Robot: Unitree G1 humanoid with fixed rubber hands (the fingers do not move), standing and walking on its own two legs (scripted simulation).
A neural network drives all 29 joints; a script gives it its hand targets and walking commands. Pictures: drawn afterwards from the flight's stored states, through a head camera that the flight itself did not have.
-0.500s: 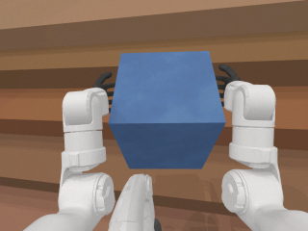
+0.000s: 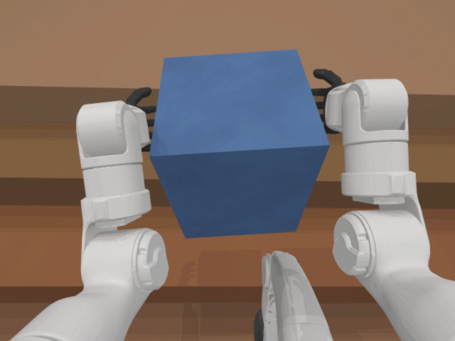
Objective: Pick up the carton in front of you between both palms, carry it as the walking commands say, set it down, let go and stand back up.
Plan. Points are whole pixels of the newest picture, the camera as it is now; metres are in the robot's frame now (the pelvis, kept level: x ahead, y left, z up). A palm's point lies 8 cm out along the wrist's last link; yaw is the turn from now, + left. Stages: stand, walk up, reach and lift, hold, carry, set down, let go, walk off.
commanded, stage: carry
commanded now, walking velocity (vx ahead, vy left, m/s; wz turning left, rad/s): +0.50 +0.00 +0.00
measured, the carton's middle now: (235, 152) +0.39 -0.02 +0.14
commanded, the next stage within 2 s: none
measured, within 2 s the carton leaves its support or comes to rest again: neither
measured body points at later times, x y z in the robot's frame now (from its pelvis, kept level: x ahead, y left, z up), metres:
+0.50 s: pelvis +0.28 -0.06 +0.17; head +0.27 -0.11 +0.61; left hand +0.64 +0.11 +0.39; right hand +0.68 -0.19 +0.37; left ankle +0.36 +0.06 -0.27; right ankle +0.20 -0.13 -0.58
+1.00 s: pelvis +0.59 -0.08 +0.32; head +0.61 -0.06 +0.77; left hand +1.00 +0.04 +0.49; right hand +0.97 -0.25 +0.51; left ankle +0.53 +0.05 -0.41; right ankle +0.67 -0.19 -0.11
